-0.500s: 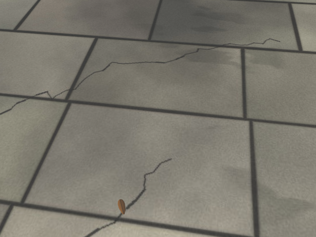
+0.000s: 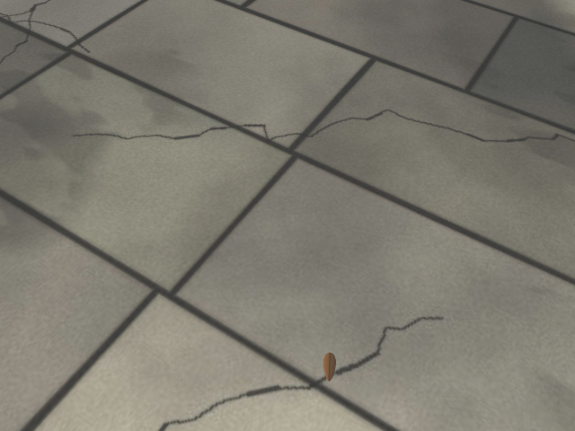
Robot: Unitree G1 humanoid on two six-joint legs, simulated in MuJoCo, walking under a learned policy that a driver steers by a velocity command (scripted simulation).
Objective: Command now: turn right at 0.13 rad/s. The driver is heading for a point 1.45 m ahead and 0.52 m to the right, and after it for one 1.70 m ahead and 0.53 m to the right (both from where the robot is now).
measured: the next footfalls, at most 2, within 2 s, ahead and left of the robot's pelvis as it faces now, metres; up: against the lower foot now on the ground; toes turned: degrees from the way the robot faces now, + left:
right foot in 0.14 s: +0.04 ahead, -0.10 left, +0.00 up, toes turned -5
left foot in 0.56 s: +0.12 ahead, +0.07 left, +0.00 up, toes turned -35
